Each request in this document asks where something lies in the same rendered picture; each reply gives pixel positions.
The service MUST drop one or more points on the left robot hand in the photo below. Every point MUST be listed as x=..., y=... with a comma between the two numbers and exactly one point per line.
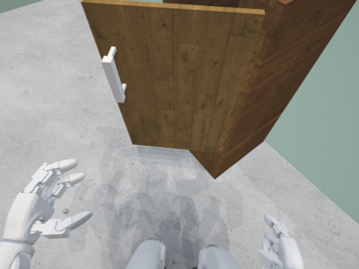
x=22, y=223

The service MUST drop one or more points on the right robot hand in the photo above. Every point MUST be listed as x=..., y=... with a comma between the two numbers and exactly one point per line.
x=285, y=253

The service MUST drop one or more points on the cupboard door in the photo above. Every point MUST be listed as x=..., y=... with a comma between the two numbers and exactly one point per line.
x=183, y=66

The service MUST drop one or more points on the left robot forearm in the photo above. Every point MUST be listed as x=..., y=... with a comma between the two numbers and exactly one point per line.
x=15, y=254

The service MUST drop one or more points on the handle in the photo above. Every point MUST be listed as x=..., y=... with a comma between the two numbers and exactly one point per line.
x=112, y=75

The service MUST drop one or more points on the robot right thigh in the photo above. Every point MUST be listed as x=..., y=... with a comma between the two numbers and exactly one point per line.
x=217, y=258

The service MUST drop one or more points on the left robot shin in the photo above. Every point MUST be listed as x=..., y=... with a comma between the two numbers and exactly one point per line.
x=153, y=238

